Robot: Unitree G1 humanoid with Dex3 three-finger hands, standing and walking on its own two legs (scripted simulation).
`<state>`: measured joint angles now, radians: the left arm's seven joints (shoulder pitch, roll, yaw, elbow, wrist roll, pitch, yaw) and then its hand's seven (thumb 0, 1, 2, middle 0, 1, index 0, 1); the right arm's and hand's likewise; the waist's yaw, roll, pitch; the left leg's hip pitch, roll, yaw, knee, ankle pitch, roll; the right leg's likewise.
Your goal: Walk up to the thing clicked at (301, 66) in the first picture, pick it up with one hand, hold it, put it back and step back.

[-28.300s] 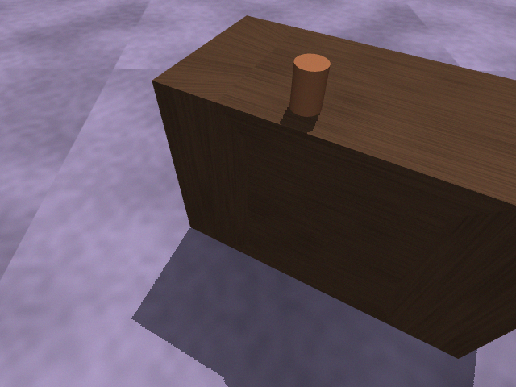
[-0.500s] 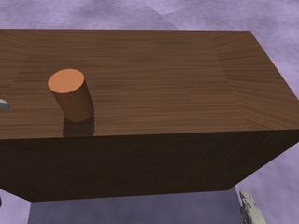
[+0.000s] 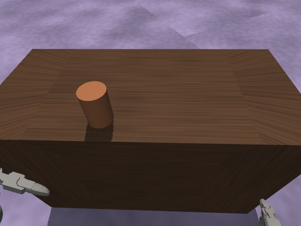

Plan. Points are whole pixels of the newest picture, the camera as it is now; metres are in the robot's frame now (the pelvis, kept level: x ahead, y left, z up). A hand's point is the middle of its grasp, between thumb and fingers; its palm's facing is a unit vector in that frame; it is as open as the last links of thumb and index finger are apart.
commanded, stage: sink last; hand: left
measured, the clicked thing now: (96, 105) +0.45 +0.22 +0.05
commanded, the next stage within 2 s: home in 0.40 s
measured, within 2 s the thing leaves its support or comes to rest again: neither
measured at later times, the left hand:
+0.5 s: hand (28, 180) +0.17 +0.24 +0.15, palm faces +0.37 -0.80 -0.48, open 17.5 cm
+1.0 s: hand (82, 217) +0.16 +0.20 -0.05, palm faces +0.14 -0.96 -0.24, open 17.7 cm
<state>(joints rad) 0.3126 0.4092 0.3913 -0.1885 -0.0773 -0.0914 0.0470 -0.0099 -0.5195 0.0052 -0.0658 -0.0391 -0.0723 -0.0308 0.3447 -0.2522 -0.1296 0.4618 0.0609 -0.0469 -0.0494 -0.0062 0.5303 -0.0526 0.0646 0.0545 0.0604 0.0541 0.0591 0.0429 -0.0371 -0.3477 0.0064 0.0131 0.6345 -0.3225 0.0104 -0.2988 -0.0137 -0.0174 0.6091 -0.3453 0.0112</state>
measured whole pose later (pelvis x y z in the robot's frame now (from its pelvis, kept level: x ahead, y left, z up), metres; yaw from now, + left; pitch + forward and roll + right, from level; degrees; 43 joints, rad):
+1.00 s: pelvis +0.00 +0.00 +0.01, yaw +1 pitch +0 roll +0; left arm 0.40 0.21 0.07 0.27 -0.02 -0.19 0.03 -0.01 -0.59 0.02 -0.05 -0.05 -0.05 -0.05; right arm 0.21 -0.18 -0.02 0.62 0.02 -0.11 -0.05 0.01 -0.66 -0.78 0.19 0.27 0.18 0.26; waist 0.02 -0.01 0.06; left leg -0.25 -0.01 0.01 0.51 -0.25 0.01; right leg -0.21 -0.03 -0.02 0.51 -0.29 0.01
